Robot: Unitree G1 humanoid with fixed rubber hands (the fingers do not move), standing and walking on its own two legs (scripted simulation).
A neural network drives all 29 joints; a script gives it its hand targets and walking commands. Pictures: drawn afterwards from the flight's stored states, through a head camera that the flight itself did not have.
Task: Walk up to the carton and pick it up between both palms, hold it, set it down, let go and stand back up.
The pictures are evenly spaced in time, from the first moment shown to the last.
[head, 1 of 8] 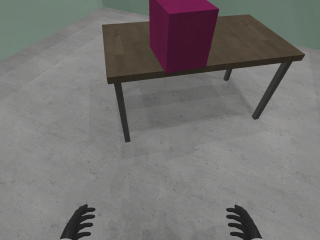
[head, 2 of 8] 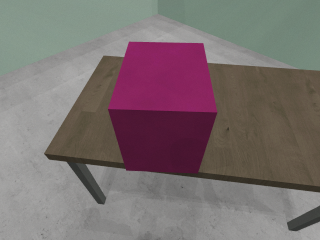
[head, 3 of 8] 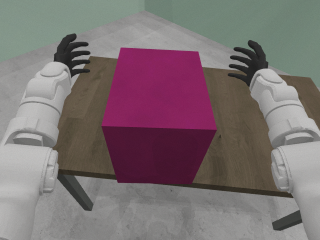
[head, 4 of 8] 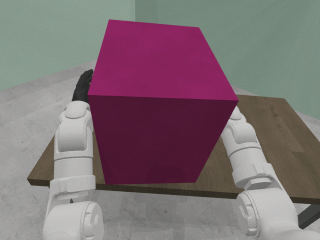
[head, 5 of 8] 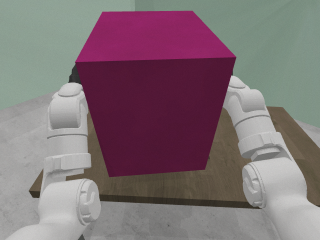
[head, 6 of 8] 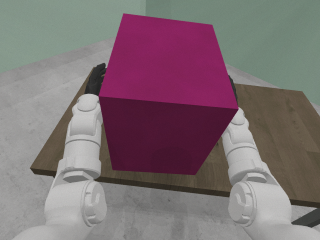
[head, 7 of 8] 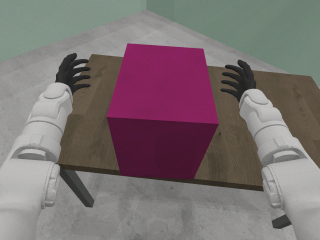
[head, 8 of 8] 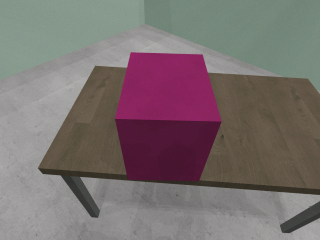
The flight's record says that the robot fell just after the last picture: no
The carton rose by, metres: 0.28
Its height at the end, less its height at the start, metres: +0.00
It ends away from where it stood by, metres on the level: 0.01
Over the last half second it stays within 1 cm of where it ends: yes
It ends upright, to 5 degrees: yes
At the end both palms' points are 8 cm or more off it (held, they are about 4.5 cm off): yes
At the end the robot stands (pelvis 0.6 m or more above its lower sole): yes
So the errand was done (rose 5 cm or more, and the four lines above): yes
